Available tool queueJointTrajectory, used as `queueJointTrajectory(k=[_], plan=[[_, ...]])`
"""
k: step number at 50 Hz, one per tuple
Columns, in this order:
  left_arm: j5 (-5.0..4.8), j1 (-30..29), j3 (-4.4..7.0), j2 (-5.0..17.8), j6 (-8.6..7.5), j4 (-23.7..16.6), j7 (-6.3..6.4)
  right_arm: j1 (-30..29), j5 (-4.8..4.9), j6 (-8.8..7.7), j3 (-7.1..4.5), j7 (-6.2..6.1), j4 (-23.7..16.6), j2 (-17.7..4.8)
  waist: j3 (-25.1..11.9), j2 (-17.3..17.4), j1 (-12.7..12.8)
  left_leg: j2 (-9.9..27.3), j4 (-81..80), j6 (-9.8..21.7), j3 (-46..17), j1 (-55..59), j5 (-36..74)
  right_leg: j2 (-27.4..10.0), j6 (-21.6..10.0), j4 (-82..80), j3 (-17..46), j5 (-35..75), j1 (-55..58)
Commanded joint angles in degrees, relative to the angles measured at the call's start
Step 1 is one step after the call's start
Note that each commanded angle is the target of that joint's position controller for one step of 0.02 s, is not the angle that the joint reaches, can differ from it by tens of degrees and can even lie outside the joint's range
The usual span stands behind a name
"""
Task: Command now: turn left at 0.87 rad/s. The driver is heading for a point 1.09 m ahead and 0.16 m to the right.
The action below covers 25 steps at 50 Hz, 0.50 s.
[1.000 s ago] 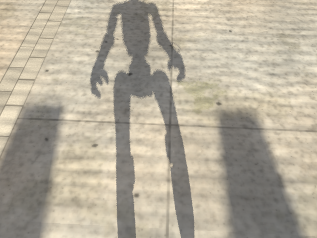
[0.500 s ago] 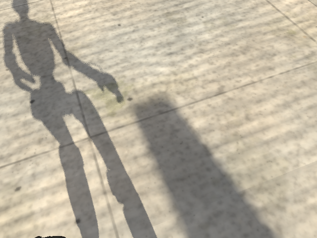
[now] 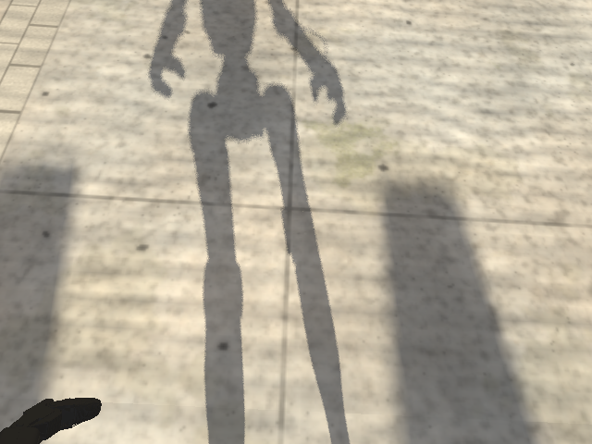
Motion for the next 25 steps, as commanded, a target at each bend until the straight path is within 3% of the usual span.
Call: queueJointTrajectory(k=[1, 5, 8, 11, 12, 13, 14, 15, 16, 17, 18, 19, 20, 21, 23, 24, 25], plan=[[-0.22, -2.5, 0.45, 2.5, -1.20, -3.8, 0.08, -1.2, 0.04, -0.09, -3.05, -0.98, -4.9, -10.4, -10.3, 6.8, 0.4, 12.0, -2.3, 7.9, -16.0, 14.2, 30.0, 1.3, 1.0, -6.8, 1.0, 3.1, -5.3], [-0.40, -1.7, 0.65, 3.4, -1.55, -2.4, -0.20, -3.6, -0.38, 0.50, -2.85, -1.17, -6.1, -10.2, -10.4, 9.5, 0.5, 11.1, -0.8, 6.3, -17.8, 10.7, 24.4, 1.4, 0.9, -13.6, 1.3, 5.8, -0.8], [-0.43, -0.6, 0.21, 3.7, -1.69, -1.5, -1.00, -3.6, -1.67, 0.62, -1.09, -0.74, -5.9, -7.3, -11.8, 11.0, -1.3, 12.5, 1.6, 6.7, -16.2, 8.7, 29.9, -1.7, 0.1, -15.3, -1.0, 5.9, 5.4], [-0.55, 0.5, -0.89, 1.7, -2.13, -1.1, -2.28, -4.9, -2.71, 0.21, 1.66, 0.21, -4.8, -2.0, -10.2, 10.0, -0.7, 12.4, 1.1, 6.6, -14.5, 4.0, 26.6, -4.2, -1.9, -24.1, -2.7, 7.7, 15.2], [-0.66, 1.3, -1.16, 1.0, -2.34, -0.9, -2.65, -5.6, -2.85, -0.12, 2.04, 0.53, -4.4, -1.8, -8.9, 9.8, 0.3, 11.3, 0.6, 5.6, -13.1, 2.1, 22.0, -3.5, -2.9, -31.7, -3.4, 13.3, 19.8], [-0.26, 0.2, -1.10, 1.9, -2.48, -1.5, -2.69, -3.6, -3.13, -0.79, 1.81, 0.78, -3.6, -2.6, -7.2, 8.8, -0.2, 9.2, -0.2, 3.9, -12.1, 1.7, 15.2, -3.2, -4.2, -37.0, -1.2, 20.3, 22.2], [0.12, -0.7, -0.18, 6.5, -2.55, -3.0, -2.43, -1.8, -3.94, -1.43, 1.00, 0.69, -3.5, -4.8, -6.1, 4.6, -1.8, 5.7, 3.0, 1.6, -9.4, 1.4, 6.0, -6.5, -6.1, -35.6, 4.4, 32.6, 22.4], [-0.10, -0.8, 0.97, 11.1, -2.45, -3.3, -2.31, 1.7, -4.33, -1.92, 0.31, 0.48, -3.3, -6.2, -5.6, -3.0, -4.8, 0.9, 6.7, -1.1, -3.9, -0.3, -2.1, -10.2, -10.6, -35.0, 9.4, 39.3, 22.4], [-0.61, 0.7, 1.11, 10.6, -2.27, -2.7, -2.30, -0.1, -4.35, -2.07, 0.21, -0.01, -3.8, -6.1, -6.0, -8.9, -3.4, -1.1, 10.6, -4.2, 0.5, -1.0, -6.0, -13.6, -16.3, -38.2, 16.6, 34.5, 20.8], [-0.74, 2.8, 0.67, 8.5, -2.09, -2.3, -2.29, -3.6, -3.46, -2.05, -0.10, -0.54, -4.5, -6.3, -5.9, -11.4, -1.5, -1.1, 13.0, -5.5, 2.1, -2.2, -8.8, -15.2, -18.5, -39.8, 22.2, 32.1, 20.9], [-1.39, 6.9, 0.60, 7.9, -1.65, -1.1, -1.85, -4.8, -2.75, -1.98, -0.09, -0.65, -5.3, -5.3, -8.9, -11.7, -0.4, -1.9, 14.4, -5.7, 4.0, -3.8, -16.1, -15.1, -19.1, -41.5, 25.1, 17.6, 23.4], [-2.19, 11.3, 0.99, 8.6, -1.39, -0.3, -1.50, -6.1, -2.00, -2.08, -0.10, -0.08, -6.2, -4.3, -8.7, -11.0, 1.1, -1.9, 15.9, -5.3, 4.1, -6.6, -21.1, -14.7, -19.3, -43.8, 27.9, -2.0, 24.6], [-2.25, 13.1, 1.38, 9.4, -1.39, 0.1, -1.10, -7.0, -1.17, -2.66, -0.05, 0.80, -6.8, -3.4, -6.8, -10.3, 1.7, -0.4, 16.8, -4.3, 2.5, -8.0, -21.2, -14.9, -19.1, -46.5, 30.6, -18.9, 22.7], [-2.23, 11.9, 1.75, 10.5, -1.39, -0.3, -0.70, -7.3, -0.60, -3.60, -0.06, 1.54, -7.0, -2.8, -4.0, -11.2, 0.8, 0.4, 14.9, -3.2, 2.0, -6.4, -20.4, -14.4, -18.4, -48.4, 31.4, -23.3, 17.9], [-2.77, 4.2, 1.58, 9.2, -0.37, -3.4, -0.03, -2.3, -0.37, -5.84, -0.47, 2.30, -4.5, -1.8, -2.6, -10.0, -4.2, 1.0, -1.2, -1.0, 3.5, 8.6, -12.0, -8.0, -14.2, -47.5, 24.6, -17.8, 6.3], [-2.90, 0.2, 1.22, 7.4, 0.00, -5.5, 0.28, 3.7, -0.99, -6.33, -1.29, 2.23, -1.5, -3.2, -3.9, -8.9, -7.2, 2.4, -7.8, -0.2, 4.7, 21.8, -2.4, -3.7, -10.0, -44.0, 19.0, -12.2, -2.5], [-2.89, -1.7, 0.25, 3.6, -0.29, -7.2, 0.25, 11.2, -1.52, -6.34, -2.49, 1.67, 1.5, -6.1, -7.2, -1.8, -9.2, 9.9, -9.0, 0.9, -1.1, 34.3, -4.9, 0.7, -5.8, -29.6, 10.6, -9.5, -12.7]])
